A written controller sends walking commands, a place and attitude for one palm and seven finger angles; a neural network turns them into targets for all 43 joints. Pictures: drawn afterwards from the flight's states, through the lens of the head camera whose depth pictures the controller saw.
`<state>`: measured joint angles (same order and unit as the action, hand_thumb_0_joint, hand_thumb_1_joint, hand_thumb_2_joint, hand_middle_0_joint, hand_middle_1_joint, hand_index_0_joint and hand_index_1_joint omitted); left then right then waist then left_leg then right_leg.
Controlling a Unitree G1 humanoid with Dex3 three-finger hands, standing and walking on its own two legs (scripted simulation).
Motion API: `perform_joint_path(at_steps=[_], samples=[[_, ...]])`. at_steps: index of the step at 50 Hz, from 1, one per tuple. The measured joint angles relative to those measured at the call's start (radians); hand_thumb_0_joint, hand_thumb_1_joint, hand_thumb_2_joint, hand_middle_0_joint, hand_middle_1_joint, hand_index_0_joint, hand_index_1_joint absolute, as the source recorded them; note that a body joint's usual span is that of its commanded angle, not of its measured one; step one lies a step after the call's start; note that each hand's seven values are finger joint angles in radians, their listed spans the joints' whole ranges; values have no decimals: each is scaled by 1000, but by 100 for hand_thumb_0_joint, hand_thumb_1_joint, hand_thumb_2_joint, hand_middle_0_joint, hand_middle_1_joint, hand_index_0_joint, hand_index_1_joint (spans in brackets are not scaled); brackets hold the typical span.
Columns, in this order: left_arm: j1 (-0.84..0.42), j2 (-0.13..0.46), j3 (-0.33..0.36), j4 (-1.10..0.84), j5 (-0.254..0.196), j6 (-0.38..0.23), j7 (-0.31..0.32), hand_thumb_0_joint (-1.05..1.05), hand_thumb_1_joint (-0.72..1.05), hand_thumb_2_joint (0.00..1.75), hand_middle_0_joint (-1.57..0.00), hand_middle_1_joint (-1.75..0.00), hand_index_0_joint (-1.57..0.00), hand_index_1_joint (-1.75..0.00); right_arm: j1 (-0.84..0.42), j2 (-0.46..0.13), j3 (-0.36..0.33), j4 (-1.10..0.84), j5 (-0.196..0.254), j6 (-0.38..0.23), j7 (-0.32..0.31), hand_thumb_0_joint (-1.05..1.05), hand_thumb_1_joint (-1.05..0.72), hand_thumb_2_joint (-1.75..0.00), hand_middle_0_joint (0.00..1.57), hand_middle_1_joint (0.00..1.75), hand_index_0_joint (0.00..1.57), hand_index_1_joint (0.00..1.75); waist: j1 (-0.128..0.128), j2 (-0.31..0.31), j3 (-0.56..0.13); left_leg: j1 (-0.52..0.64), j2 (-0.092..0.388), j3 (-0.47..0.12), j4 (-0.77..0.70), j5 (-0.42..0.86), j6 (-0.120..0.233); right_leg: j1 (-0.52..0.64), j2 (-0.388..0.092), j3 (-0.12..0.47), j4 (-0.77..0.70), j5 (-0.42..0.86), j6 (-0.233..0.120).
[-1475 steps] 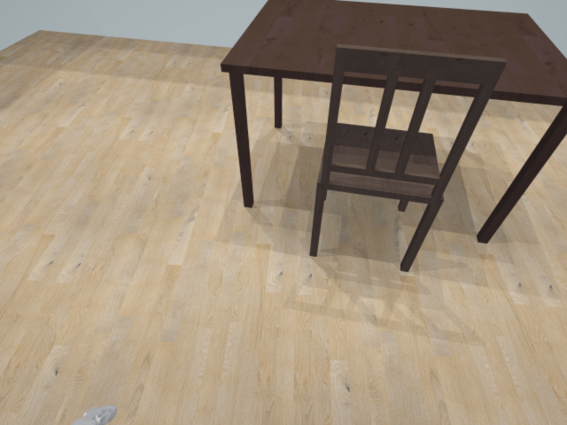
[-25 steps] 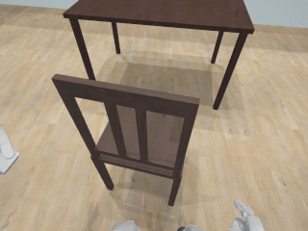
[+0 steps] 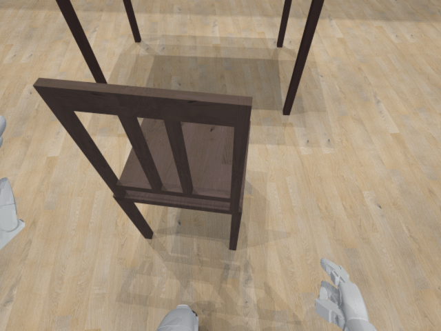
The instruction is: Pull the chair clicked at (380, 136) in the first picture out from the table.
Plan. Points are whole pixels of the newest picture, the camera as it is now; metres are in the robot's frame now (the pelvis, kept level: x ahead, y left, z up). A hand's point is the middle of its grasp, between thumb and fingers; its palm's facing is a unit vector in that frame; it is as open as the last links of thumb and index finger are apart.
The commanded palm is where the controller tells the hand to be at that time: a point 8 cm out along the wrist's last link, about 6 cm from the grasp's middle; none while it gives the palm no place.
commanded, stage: stop stepping back and stand still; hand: left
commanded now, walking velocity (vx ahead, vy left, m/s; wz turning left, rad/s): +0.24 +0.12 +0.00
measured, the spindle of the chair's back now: (144, 157) +0.49 +0.23 -0.08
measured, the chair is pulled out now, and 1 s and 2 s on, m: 0.61 0.61 0.61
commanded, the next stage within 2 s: let the arm hang, fingers relaxed in 0.80 s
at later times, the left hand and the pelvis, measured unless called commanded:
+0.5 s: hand out of the picture +0.12 +0.27 +0.18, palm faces +0.47 -0.75 -0.46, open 7.4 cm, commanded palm +0.07 +0.30 +0.18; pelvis -0.06 -0.01 +0.00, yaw +1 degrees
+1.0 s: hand (33, 306) +0.15 +0.27 +0.05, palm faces +0.29 -0.83 -0.48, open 7.4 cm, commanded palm none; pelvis -0.07 +0.00 +0.00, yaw +2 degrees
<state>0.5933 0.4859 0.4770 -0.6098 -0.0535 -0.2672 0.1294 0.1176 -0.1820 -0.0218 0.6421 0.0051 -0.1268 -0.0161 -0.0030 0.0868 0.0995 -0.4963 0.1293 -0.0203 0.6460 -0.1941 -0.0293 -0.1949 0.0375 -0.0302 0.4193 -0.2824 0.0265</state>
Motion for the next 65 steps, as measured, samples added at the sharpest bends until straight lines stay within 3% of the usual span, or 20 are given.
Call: perform_joint_path(at_steps=[3, 5, 7, 9, 16, 20, 26, 30, 35, 39, 45, 47, 49, 52, 55, 58, 59, 62, 65], samples=[[116, 11, 8, 3, -4, 19, 4, 1, 88, 89, -22, -31, -22, -31, 61, -7, -7, -12, 26, 51, -7, 2, -90, -90, 20, 30, 20, 30, -9, -55, -68, 52, -84, 10, 90, -128, 9, -30, -43, 40, 50, -27, -4], [152, 9, 11, 34, -2, 40, 20, 1, 88, 89, -22, -31, -22, -31, 103, -28, -10, -20, 31, 64, -24, 2, -90, -90, 20, 30, 20, 30, -30, -61, -113, 139, -103, 27, -24, -62, 21, -38, -57, 39, 80, -48, 2], [117, 7, 6, 87, -3, 57, 33, 0, 88, 89, -22, -31, -22, -31, 121, -40, -24, -6, 32, 59, -45, 2, -90, -90, 20, 30, 20, 30, -42, -75, -126, 192, -121, 26, -100, -101, 30, -41, -75, 29, 122, -73, 8], [61, -11, -3, 137, -5, 74, 41, 1, 88, 89, -22, -31, -22, -31, 123, -41, -30, 9, 33, 55, -52, 2, -90, -90, 20, 30, 20, 30, -28, -105, -116, 226, -136, 37, -124, -88, 29, -26, -92, 37, 134, -32, 5], [-28, -107, -97, 136, 7, 82, 46, 1, 89, 89, -21, -31, -22, -31, 113, -51, -20, -4, 28, 18, -44, 2, -91, -90, 19, 30, 20, 30, -27, -78, -97, 217, -95, -7, -101, -50, 14, 28, -48, -6, 53, 0, -6], [-7, -98, -109, 96, 14, 58, 45, 1, 89, 89, -22, -31, -22, -31, 108, -40, -12, -20, 21, 23, -43, 2, -90, -90, 19, 30, 20, 30, -20, -82, -98, 203, -91, -8, -95, -33, 15, 13, -44, -6, 59, 18, -9], [-26, -65, -49, 155, 18, 56, 58, 1, 88, 89, -22, -31, -22, -31, 124, -15, 8, -29, 20, 15, -51, 2, -90, -90, 20, 30, 20, 30, -10, -63, -108, 193, -96, -12, -123, -15, 23, 2, -41, 0, 37, 34, -11], [-56, -90, -51, 199, 16, 69, 63, 1, 89, 89, -21, -31, -22, -31, 128, -5, 22, -12, 15, 2, -43, 2, -90, -90, 20, 30, 20, 30, 3, -49, -97, 187, -103, -15, -130, -20, 26, 3, -42, 5, 15, 75, -7], [-61, -139, -106, 194, 22, 92, 59, 1, 89, 89, -21, -31, -21, -31, 126, -2, 29, 17, 8, -6, -37, 2, -90, -90, 20, 30, 20, 30, 14, -48, -82, 189, -104, -14, -134, -10, 29, 4, -43, 7, 12, 80, -4], [-66, -131, -119, 166, 26, 95, 58, 1, 89, 89, -21, -31, -21, -31, 125, 2, 30, 24, 6, -12, -45, 2, -90, -90, 20, 30, 20, 30, 10, -64, -74, 199, -104, -14, -146, 15, 29, 9, -42, 8, 13, 78, -4], [-63, -85, -71, 155, 25, 71, 61, 1, 89, 89, -21, -31, -22, -31, 126, -1, 22, 11, 9, -17, -45, 2, -90, -90, 20, 30, 20, 30, -5, -71, -82, 206, -99, -15, -157, 23, 25, 20, -37, 9, -5, 79, -5], [-130, -72, -122, 294, 55, 57, 18, 1, 89, 89, -21, -31, -21, -31, 116, -24, 3, 57, 4, -46, -8, 2, -90, -90, 20, 30, 20, 30, 4, -54, -104, 173, -105, -21, -132, 26, 23, -14, -43, 1, 31, 61, -4], [-221, -94, -204, 512, 75, 142, -41, 0, 89, 90, -20, -31, -21, -30, 87, -56, -3, 111, -9, -2, 16, 1, -90, -90, 20, 30, 20, 30, 7, -34, -123, 141, -118, -22, -98, 9, 26, -54, -56, -1, 86, 33, 1], [-305, -172, -315, 858, 86, 266, -88, 0, 90, 90, -20, -30, -20, -30, 54, -76, -3, 159, -25, 69, 26, 1, -90, -90, 20, 30, 20, 30, -8, -14, -125, 111, -131, -17, -58, -14, 32, -95, -70, 3, 151, -2, 6], [-321, -251, -410, 1116, 91, 326, -111, 0, 91, 90, -20, -30, -20, -30, 68, -57, 8, 176, -33, 108, 28, 1, -91, -90, 20, 30, 20, 30, -28, -44, -97, 110, -141, -14, -41, -26, 31, -106, -80, 7, 192, -29, 3], [-298, -318, -478, 1292, 86, 342, -121, 1, 91, 89, -20, -30, -20, -30, 112, -23, 26, 209, -33, 125, 29, 1, -91, -90, 20, 30, 20, 30, -32, -104, -66, 127, -144, -17, -40, -34, 27, -93, -83, 3, 205, -46, -1], [-291, -333, -467, 1329, 71, 335, -108, 0, 93, 89, -20, -30, -20, -30, 130, -10, 30, 225, -33, 128, 28, 1, -91, -90, 20, 30, 20, 30, -29, -121, -59, 130, -141, -24, -43, -35, 25, -85, -80, -4, 198, -46, -1], [-290, -302, -449, 1405, 68, 312, -93, -4, 101, 89, -21, -31, -21, -30, 179, 20, 38, 278, -30, 139, 22, 1, -91, -90, 20, 30, 20, 30, -4, -148, -44, 144, -129, -47, -61, -29, 14, -55, -66, -27, 156, -31, -11], [-272, -278, -458, 1481, 69, 305, -99, -4, 101, 89, -21, -30, -21, -30, 209, 29, 32, 314, -28, 146, 14, 1, -91, -90, 20, 30, 20, 30, 3, -135, -42, 158, -120, -59, -80, -22, 9, -27, -54, -38, 111, -12, -19]])
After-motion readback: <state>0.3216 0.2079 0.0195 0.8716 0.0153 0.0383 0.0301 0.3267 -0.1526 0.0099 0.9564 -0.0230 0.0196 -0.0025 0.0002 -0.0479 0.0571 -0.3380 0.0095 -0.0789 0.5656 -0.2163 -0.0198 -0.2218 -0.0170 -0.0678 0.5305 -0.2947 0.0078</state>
